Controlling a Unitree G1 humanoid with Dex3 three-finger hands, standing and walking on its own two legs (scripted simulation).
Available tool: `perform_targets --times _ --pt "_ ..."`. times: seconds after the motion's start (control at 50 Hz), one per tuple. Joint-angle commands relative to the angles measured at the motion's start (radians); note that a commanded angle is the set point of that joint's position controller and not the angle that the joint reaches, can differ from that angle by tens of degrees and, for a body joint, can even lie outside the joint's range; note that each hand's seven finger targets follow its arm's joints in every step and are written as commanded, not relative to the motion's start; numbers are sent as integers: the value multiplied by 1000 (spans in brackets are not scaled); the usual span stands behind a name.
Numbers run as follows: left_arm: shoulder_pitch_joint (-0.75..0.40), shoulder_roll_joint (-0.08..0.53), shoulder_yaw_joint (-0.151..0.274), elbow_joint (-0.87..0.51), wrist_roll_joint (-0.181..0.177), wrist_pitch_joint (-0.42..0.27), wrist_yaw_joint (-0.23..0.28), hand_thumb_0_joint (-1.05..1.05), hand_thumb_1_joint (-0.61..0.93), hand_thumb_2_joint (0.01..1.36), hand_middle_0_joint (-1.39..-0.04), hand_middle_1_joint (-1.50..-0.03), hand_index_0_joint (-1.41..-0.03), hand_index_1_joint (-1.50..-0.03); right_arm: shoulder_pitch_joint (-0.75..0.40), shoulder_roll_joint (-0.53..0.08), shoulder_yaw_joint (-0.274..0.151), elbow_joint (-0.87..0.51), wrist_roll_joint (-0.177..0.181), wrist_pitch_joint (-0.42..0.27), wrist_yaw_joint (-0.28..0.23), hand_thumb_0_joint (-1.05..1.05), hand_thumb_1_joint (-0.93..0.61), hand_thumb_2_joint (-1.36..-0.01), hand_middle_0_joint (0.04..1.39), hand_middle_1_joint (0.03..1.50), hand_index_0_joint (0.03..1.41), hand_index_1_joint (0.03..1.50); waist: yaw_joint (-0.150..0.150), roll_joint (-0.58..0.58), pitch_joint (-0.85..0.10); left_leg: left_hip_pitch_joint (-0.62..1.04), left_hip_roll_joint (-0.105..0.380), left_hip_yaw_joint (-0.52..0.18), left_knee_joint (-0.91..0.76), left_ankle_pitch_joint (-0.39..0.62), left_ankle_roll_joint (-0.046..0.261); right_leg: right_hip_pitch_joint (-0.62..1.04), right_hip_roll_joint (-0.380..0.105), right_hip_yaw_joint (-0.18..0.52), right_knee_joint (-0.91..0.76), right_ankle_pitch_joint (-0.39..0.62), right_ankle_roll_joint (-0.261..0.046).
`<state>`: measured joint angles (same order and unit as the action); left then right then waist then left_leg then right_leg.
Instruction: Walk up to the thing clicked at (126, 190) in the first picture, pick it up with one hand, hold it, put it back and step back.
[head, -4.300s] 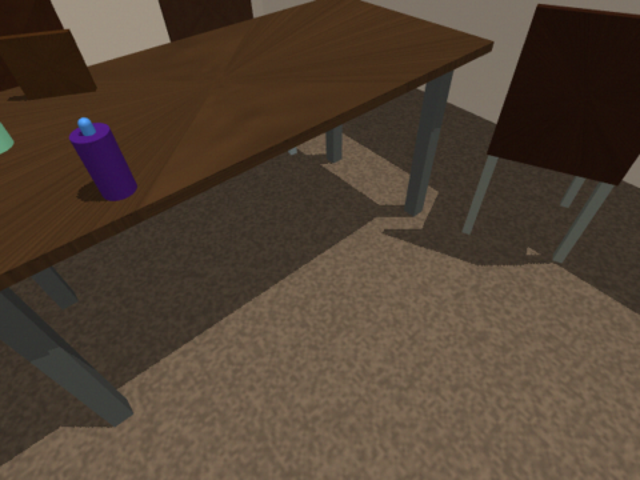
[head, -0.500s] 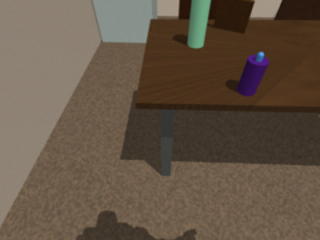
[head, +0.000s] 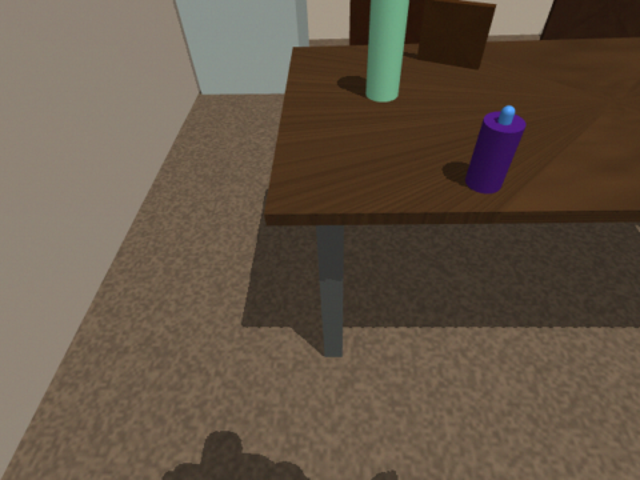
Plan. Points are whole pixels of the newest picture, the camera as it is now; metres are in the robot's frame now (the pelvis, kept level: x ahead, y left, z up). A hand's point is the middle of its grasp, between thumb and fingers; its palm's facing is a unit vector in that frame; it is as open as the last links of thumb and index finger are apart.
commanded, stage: stand
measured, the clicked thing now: (495, 147) +0.65 -0.29 +0.05
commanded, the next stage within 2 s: none
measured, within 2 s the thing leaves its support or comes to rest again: neither
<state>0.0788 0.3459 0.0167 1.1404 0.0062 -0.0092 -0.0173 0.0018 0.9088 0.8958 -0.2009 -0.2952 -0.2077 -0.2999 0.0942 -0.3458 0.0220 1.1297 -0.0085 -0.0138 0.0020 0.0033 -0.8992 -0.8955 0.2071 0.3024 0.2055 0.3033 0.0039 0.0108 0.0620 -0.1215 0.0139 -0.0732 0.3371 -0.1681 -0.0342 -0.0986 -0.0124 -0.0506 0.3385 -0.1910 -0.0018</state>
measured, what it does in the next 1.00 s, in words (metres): stands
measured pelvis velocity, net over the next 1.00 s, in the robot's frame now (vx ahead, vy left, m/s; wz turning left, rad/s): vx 0.00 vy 0.00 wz -0.01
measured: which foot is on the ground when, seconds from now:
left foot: down 0.00-1.00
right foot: down 0.00-1.00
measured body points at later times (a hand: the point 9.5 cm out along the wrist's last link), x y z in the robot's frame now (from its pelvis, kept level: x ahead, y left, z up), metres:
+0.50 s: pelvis +0.00 +0.00 +0.00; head +0.01 +0.00 +0.45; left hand +0.07 +0.30 -0.13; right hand +0.07 -0.30 -0.13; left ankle +0.01 +0.14 -0.75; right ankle +0.00 -0.12 -0.75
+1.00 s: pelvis +0.00 +0.00 +0.00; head +0.01 -0.01 +0.45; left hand +0.08 +0.30 -0.13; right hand +0.07 -0.30 -0.13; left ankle +0.01 +0.14 -0.75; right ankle +0.00 -0.12 -0.75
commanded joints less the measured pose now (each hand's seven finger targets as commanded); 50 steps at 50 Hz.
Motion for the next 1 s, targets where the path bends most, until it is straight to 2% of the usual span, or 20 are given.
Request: perform_targets --times 0.0,0.06,0.12,0.18,0.34,0.44,0.52,0.58,0.68,0.84,0.94,0.98 --pt "-42 220 35 -55 -2 -22 18 0 900 900 -200 -300 -200 -300 -47 -219 -47 -58 2 -17 -12 0 -900 -900 200 300 200 300 3 -17 -83 -11 97 -63 -53 153 41 29 -121 102 -70 100 -10" --pt "-45 220 34 -53 -3 -21 19 0 900 900 -200 -300 -200 -300 -47 -215 -47 -54 1 -14 -9 0 -900 -900 200 300 200 300 5 -20 -57 -19 93 -63 -60 79 42 1 -120 108 -87 17 -11" --pt "-40 228 36 -53 -2 -22 19 0 900 900 -200 -300 -200 -300 -37 -216 -48 -53 0 -14 -8 0 -900 -900 200 300 200 300 1 -11 -69 -28 93 -62 -64 82 43 12 -122 108 -83 37 -13" --pt "-35 224 33 -56 -5 -24 19 0 900 900 -200 -300 -200 -300 -35 -213 -48 -55 1 -17 -9 0 -900 -900 200 300 200 300 4 -8 -90 -14 99 -59 -58 143 43 30 -126 110 -67 101 -17" --pt "-30 228 32 -54 -2 -21 20 0 900 900 -200 -300 -200 -300 -33 -219 -46 -51 2 -15 -10 0 -900 -900 200 300 200 300 1 6 -72 -14 100 -62 -61 108 43 11 -120 108 -76 62 -13" --pt "-20 231 30 -57 -2 -22 19 0 900 900 -200 -300 -200 -300 -32 -221 -46 -52 1 -14 -12 0 -900 -900 200 300 200 300 3 4 -96 0 102 -56 -52 156 43 24 -125 111 -65 118 -19" --pt "-16 228 29 -56 -1 -21 20 0 900 900 -200 -300 -200 -300 -28 -219 -45 -52 0 -14 -13 0 -900 -900 200 300 200 300 3 2 -86 -12 102 -56 -54 153 43 28 -125 110 -63 122 -17" --pt "-5 229 30 -52 -1 -19 20 0 900 900 -200 -300 -200 -300 -34 -223 -44 -52 1 -15 -12 0 -900 -900 200 300 200 300 7 4 -73 -7 102 -59 -62 126 43 10 -120 108 -69 85 -16" --pt "-17 228 30 -61 -2 -20 20 0 900 900 -200 -300 -200 -300 -27 -220 -44 -57 1 -15 -12 0 -900 -900 200 300 200 300 3 0 -89 -3 103 -54 -57 156 43 27 -126 110 -63 121 -19" --pt "-8 225 26 -63 -1 -21 20 0 900 900 -200 -300 -200 -300 -18 -221 -46 -55 1 -14 -10 0 -900 -900 200 300 200 300 0 -7 -56 -12 97 -53 -61 95 42 -6 -120 114 -86 55 -17" --pt "-10 231 29 -65 0 -21 22 0 900 900 -200 -300 -200 -300 -23 -220 -45 -58 0 -14 -10 0 -900 -900 200 300 200 300 2 -2 -67 -16 101 -55 -62 100 41 5 -120 114 -75 67 -17" --pt "-12 230 28 -69 0 -20 20 0 900 900 -200 -300 -200 -300 -16 -221 -45 -55 -1 -14 -11 0 -900 -900 200 300 200 300 0 -2 -86 -9 104 -51 -59 133 41 19 -123 116 -66 106 -20"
